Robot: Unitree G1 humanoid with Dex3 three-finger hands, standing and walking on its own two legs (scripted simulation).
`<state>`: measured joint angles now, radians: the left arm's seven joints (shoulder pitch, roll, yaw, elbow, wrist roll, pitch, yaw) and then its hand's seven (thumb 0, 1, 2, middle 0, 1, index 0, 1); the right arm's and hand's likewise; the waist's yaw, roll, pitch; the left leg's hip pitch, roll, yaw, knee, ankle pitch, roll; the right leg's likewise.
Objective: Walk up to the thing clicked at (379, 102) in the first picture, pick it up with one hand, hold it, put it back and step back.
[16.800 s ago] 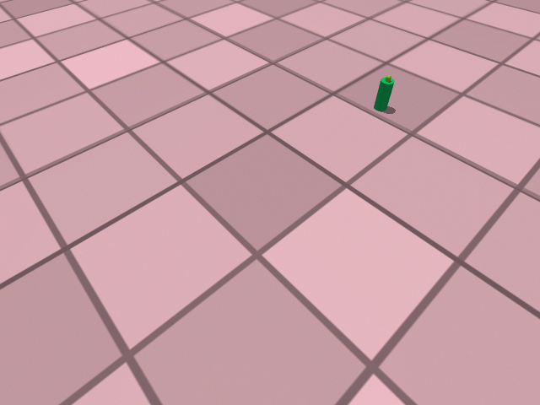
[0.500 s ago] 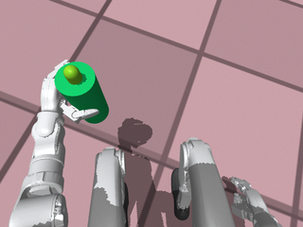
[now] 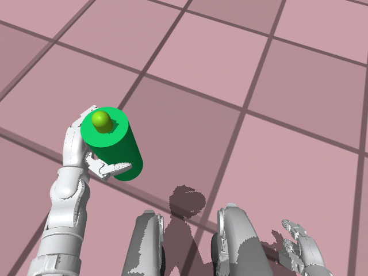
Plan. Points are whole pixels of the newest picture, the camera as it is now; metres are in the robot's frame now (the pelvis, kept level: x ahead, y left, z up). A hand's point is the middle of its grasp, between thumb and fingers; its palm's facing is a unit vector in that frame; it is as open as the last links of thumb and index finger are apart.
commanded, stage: lift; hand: left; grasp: from the side
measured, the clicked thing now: (115, 145) +0.37 +0.16 +0.02
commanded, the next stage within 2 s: hold in 1.08 s
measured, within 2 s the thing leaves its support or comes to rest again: neither
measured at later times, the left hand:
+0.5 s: hand (89, 119) +0.37 +0.17 +0.11, palm faces -0.03 -1.00 -0.04, open 11.4 cm
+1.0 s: hand (87, 102) +0.38 +0.16 +0.15, palm faces -0.05 -1.00 -0.02, open 11.4 cm
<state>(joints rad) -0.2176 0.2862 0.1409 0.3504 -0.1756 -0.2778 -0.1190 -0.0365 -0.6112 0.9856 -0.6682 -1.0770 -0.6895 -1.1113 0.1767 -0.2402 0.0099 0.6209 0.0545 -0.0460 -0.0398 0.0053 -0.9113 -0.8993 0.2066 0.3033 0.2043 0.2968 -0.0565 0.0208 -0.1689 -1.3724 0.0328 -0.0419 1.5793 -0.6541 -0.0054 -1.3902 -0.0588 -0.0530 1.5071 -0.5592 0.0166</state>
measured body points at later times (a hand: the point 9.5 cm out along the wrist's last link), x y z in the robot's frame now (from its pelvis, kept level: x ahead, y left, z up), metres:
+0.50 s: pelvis +0.03 +0.00 +0.09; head +0.12 +0.02 +0.53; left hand +0.37 +0.23 +0.12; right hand +0.16 -0.25 -0.02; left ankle +0.04 +0.12 -0.56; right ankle +0.07 -0.14 -0.56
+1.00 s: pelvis +0.05 -0.01 +0.13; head +0.11 +0.01 +0.57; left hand +0.38 +0.22 +0.16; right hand +0.16 -0.26 +0.02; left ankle +0.04 +0.12 -0.56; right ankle +0.07 -0.14 -0.56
